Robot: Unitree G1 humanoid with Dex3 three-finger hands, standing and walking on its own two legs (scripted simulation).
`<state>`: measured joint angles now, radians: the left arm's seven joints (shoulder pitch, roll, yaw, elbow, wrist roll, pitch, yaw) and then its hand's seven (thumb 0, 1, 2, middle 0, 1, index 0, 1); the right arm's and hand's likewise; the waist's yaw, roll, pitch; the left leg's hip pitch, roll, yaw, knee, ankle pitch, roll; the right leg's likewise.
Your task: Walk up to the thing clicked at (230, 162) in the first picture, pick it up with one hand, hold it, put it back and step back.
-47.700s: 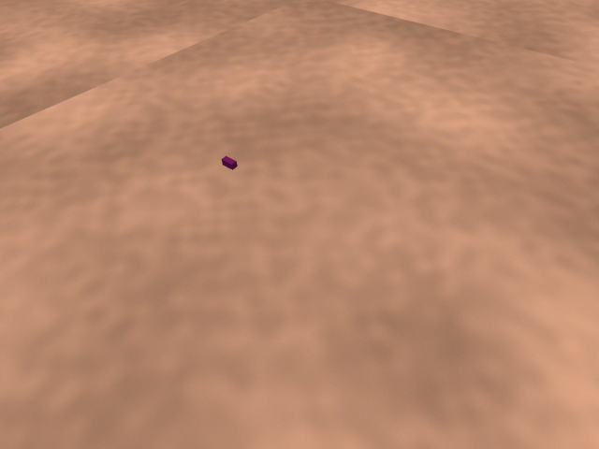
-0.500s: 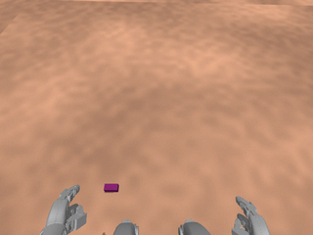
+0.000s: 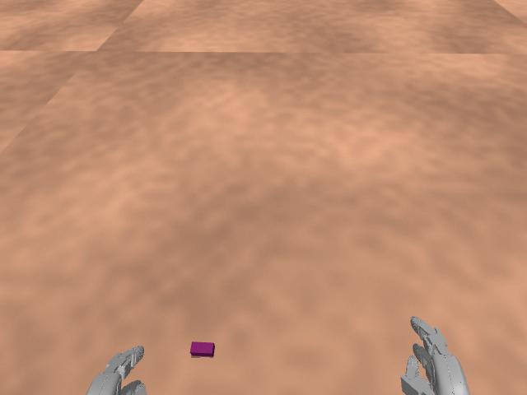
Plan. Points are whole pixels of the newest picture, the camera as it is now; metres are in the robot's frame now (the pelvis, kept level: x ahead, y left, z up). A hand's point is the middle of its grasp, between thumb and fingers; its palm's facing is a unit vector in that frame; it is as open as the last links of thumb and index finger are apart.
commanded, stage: home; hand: left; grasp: from above
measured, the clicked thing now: (202, 349) +0.45 +0.22 -0.70
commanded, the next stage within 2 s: stand in 1.74 s
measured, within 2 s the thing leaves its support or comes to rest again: neither
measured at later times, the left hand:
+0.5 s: hand out of the picture +0.16 +0.17 -0.05, palm faces +0.03 -0.98 -0.20, open 7.4 cm
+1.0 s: hand out of the picture +0.17 +0.18 -0.05, palm faces +0.03 -0.98 -0.20, open 7.4 cm
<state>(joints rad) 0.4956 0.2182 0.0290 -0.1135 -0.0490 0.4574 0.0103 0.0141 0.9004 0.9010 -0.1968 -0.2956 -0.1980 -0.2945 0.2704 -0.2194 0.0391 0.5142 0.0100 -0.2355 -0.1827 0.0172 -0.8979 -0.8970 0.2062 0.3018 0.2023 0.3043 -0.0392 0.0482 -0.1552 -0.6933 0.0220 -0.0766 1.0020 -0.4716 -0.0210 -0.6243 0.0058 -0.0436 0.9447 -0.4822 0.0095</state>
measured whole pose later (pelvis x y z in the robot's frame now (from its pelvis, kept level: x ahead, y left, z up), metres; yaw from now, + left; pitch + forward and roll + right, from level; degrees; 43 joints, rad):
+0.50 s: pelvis +0.00 +0.00 +0.00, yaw +0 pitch +9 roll -2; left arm 0.50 0.22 0.03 -0.12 -0.05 0.45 0.01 0.01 0.90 0.90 -0.20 -0.30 -0.20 -0.29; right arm 0.30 -0.22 0.04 0.54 0.01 -0.24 -0.18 0.02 -0.90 -0.90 0.21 0.30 0.20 0.30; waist -0.04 0.05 -0.15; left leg -0.69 0.03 -0.07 1.00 -0.48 -0.02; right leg -0.63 0.01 -0.04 0.95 -0.48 0.01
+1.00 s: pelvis +0.01 +0.00 +0.00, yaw -1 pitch +10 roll -2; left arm 0.50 0.22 0.03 -0.12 -0.05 0.45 0.01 0.01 0.90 0.90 -0.20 -0.30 -0.20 -0.29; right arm 0.29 -0.22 0.04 0.54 0.01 -0.24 -0.19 0.02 -0.90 -0.90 0.21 0.30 0.20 0.30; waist -0.04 0.05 -0.16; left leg -0.69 0.03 -0.07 1.01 -0.49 -0.02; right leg -0.63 0.01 -0.03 0.95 -0.49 0.01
